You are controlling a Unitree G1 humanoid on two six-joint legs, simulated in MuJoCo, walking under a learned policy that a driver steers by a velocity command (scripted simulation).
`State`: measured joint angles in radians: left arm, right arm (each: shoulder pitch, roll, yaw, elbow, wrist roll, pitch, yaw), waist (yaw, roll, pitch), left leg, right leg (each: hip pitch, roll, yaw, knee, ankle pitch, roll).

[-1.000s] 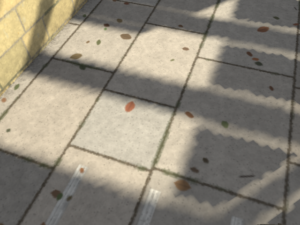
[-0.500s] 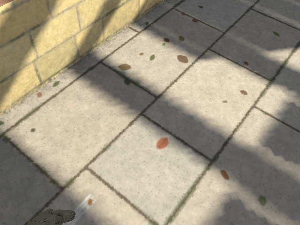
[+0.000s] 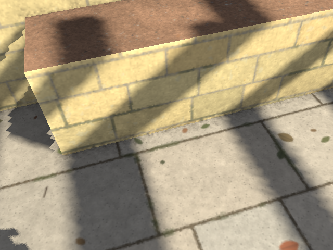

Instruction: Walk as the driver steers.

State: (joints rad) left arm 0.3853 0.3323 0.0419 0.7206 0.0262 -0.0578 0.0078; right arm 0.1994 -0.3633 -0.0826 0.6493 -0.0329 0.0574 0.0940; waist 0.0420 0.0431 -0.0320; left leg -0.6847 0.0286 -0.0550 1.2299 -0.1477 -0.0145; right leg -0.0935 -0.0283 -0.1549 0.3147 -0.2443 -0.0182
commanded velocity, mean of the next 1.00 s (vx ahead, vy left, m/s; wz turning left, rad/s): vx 0.17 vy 0.00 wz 0.23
